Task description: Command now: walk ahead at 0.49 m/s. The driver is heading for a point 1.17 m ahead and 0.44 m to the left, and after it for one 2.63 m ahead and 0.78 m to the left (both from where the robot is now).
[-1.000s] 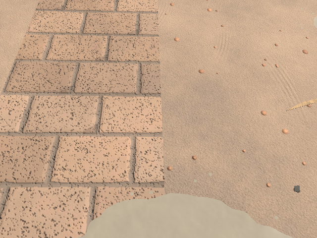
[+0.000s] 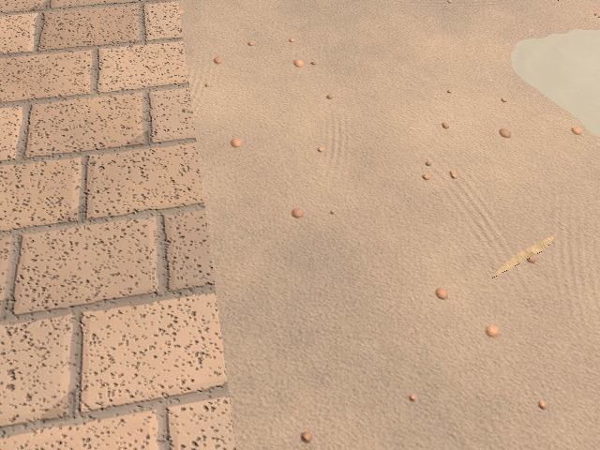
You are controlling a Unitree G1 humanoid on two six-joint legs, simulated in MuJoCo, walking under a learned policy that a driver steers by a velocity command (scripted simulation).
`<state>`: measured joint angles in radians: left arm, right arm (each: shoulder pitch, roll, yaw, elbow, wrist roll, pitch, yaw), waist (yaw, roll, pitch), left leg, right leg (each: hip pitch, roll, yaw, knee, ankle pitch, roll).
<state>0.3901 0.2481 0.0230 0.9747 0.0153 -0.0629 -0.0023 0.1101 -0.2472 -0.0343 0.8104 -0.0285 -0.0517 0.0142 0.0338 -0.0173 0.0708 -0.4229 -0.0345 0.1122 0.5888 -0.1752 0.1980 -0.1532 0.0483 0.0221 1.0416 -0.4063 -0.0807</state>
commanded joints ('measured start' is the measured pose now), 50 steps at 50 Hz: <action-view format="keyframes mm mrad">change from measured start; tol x32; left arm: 1 -15 97 20 -75 5 -18 -9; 17 -402 55 -8 -188 10 13 -23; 23 92 261 65 -95 59 -37 18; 50 -196 93 53 -194 7 72 30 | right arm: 1 131 -101 -33 16 13 -8 -6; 50 107 -143 -72 -58 25 77 -28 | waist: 1 -48 55 -52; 19 -67 85 17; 24 50 -271 -376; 50 -55 74 -114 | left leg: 1 324 318 -475 -413 -173 64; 21 418 206 -203 -132 549 -18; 25 -205 31 -175 674 -289 -81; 44 142 14 -12 -53 26 -77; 46 450 360 -485 -68 940 86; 50 260 275 -489 -284 256 113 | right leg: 1 -401 -107 44 191 106 -18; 21 -124 -62 -74 -580 268 29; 24 430 -519 644 -780 45 -126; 27 89 -392 222 -813 337 -64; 31 15 -336 -38 -763 897 -55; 43 71 -351 -223 -524 820 -31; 45 -39 -260 -267 -137 550 55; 46 -301 -103 -254 151 -269 108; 50 -458 -116 8 173 -73 112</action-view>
